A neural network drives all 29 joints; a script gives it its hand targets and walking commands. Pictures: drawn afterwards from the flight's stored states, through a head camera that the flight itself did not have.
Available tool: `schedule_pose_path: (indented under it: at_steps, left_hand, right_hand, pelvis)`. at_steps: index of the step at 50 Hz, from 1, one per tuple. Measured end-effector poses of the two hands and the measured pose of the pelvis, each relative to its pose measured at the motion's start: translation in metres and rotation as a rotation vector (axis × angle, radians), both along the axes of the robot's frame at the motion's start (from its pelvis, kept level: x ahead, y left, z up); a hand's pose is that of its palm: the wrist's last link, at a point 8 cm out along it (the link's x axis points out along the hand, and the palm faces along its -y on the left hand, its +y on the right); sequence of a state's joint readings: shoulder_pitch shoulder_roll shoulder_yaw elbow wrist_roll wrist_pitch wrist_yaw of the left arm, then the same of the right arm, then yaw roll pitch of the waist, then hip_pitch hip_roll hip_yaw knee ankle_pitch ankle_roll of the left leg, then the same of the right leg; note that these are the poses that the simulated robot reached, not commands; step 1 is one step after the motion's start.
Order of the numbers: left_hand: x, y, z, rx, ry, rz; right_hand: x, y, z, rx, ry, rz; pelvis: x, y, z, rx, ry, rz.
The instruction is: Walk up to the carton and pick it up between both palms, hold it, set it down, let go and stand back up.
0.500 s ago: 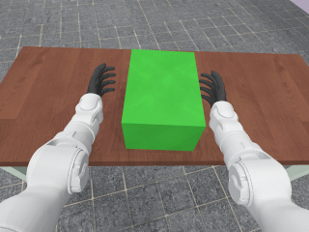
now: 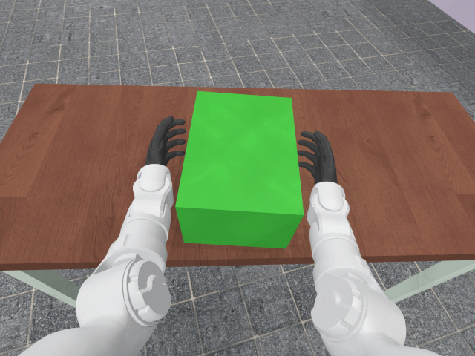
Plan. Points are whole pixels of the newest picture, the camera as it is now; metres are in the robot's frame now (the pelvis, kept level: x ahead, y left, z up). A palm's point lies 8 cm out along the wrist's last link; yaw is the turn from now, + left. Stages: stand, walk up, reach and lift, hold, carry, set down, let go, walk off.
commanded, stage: reach and lift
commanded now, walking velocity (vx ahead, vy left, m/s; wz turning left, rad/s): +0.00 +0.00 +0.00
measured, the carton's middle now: (240, 167) +0.46 +0.04 +0.00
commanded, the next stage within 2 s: none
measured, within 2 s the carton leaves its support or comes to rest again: leaves its support in 1.88 s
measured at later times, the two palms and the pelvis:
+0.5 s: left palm (158, 163) +0.41 +0.18 +0.06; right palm (323, 177) +0.42 -0.11 +0.06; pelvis +0.00 +0.00 +0.00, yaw +1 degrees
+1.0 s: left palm (158, 163) +0.41 +0.18 +0.06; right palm (322, 177) +0.42 -0.11 +0.06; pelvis +0.01 -0.01 +0.00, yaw +2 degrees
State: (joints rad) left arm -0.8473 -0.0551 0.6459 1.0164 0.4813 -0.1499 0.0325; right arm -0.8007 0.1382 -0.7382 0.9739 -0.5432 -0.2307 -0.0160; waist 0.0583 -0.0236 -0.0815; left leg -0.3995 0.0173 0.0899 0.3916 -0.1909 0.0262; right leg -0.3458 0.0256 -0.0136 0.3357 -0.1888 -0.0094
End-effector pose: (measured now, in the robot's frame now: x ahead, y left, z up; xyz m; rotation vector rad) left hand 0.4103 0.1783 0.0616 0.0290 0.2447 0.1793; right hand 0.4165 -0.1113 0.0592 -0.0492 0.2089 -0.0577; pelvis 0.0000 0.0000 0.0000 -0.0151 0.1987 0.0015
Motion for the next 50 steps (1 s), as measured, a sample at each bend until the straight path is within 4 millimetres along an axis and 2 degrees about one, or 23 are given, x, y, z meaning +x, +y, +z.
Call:
schedule_pose_path:
  at_steps: [50]
  left_hand:
    - [-0.0036, -0.0006, -0.0003, -0.007, 0.01, 0.013]
  right_hand:
    - [-0.0007, 0.0004, -0.0012, -0.012, -0.025, 0.004]
  pelvis:
    - [0.0051, -0.0058, 0.0017, 0.004, -0.038, 0.034]
